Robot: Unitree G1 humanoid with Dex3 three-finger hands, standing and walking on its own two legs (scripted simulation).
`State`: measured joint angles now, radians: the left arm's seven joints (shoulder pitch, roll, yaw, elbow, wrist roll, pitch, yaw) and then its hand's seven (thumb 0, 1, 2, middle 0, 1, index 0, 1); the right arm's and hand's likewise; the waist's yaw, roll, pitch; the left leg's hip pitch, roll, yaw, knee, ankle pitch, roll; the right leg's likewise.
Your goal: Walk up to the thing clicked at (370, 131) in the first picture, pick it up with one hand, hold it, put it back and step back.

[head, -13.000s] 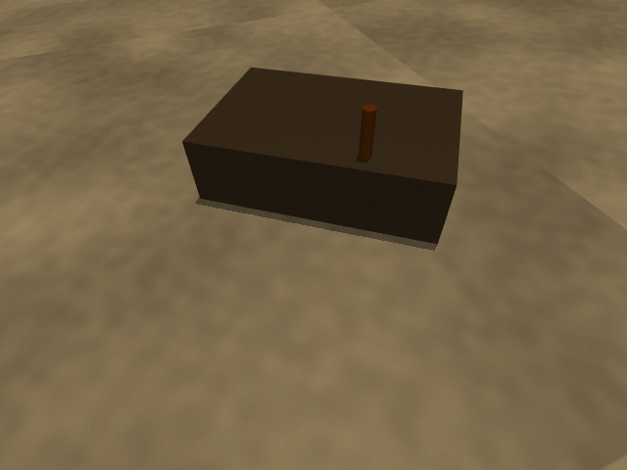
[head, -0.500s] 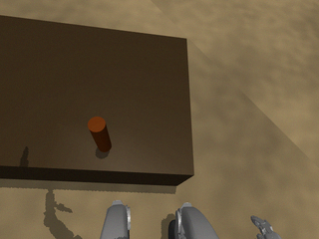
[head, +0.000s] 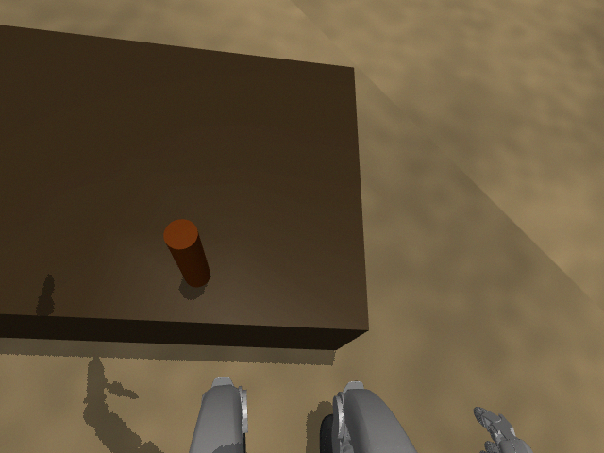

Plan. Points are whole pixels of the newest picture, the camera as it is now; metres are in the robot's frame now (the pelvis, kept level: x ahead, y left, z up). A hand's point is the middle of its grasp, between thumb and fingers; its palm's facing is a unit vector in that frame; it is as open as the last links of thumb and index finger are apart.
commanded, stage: go down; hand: left
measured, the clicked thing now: (190, 257) +0.45 +0.18 -0.23
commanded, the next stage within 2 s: approach in 1.72 s
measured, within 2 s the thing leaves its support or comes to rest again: neither
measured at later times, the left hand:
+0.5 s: hand out of the picture +0.39 +0.38 +0.05, palm faces +0.14 -0.99 -0.01, open 17.4 cm
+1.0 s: hand out of the picture +0.39 +0.39 +0.06, palm faces +0.14 -0.99 +0.00, open 17.3 cm
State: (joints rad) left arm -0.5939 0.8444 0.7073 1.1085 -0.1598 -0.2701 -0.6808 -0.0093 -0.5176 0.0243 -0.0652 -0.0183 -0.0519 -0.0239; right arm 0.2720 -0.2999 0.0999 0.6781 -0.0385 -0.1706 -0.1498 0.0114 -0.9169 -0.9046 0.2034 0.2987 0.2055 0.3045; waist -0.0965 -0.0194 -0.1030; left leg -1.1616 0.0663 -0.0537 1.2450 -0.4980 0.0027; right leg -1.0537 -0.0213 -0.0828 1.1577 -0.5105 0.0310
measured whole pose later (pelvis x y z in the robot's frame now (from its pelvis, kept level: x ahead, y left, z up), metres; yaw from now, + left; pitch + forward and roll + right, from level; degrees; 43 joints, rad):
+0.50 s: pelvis +0.00 +0.00 +0.00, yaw +0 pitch +24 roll -5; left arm -0.60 0.85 0.73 1.10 -0.19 -0.29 -0.71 -0.01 -0.49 0.02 -0.06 -0.02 -0.05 -0.02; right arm 0.26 -0.31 0.10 0.69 -0.04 -0.17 -0.15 0.01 -0.92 -0.90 0.20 0.30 0.21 0.30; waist -0.10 -0.02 -0.10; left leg -1.17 0.07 -0.06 1.25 -0.50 0.00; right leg -1.07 -0.02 -0.08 1.17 -0.52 0.03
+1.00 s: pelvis +0.00 -0.01 -0.01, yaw +0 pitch +24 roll -5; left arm -0.61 0.86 0.75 1.10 -0.22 -0.30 -0.74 -0.01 -0.47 0.01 -0.06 -0.02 -0.05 -0.02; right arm 0.27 -0.31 0.10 0.69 -0.03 -0.17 -0.15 0.01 -0.93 -0.90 0.20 0.30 0.21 0.30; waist -0.10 -0.02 -0.11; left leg -1.19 0.07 -0.06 1.27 -0.51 -0.01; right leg -1.09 -0.02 -0.09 1.19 -0.53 0.02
